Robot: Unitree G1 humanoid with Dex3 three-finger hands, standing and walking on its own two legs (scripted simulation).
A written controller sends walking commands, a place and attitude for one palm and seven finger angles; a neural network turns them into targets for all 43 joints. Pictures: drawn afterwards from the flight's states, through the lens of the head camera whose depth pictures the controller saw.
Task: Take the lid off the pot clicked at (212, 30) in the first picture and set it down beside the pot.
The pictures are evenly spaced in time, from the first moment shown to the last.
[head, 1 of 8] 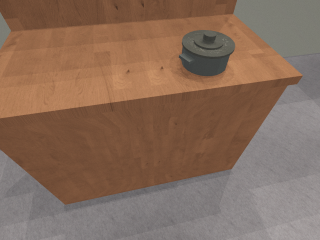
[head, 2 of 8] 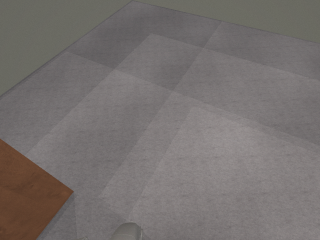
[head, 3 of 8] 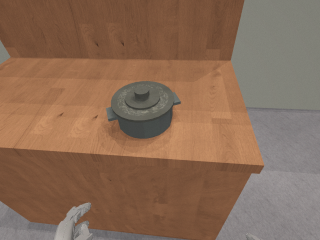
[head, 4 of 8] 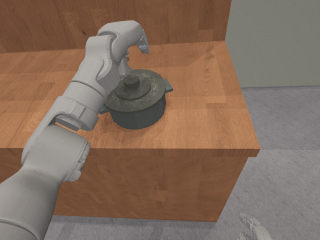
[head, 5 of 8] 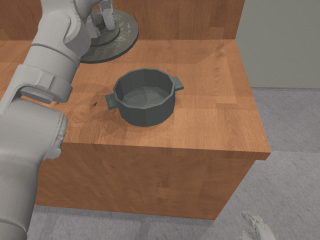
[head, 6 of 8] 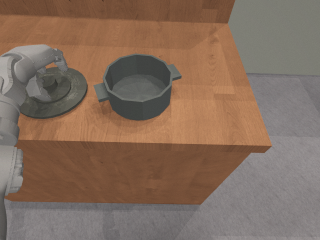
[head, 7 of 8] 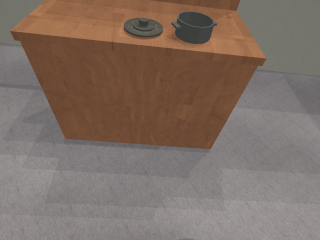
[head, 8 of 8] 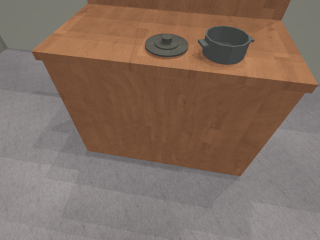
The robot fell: no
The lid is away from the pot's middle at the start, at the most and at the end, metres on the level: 0.00 0.25 0.24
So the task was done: yes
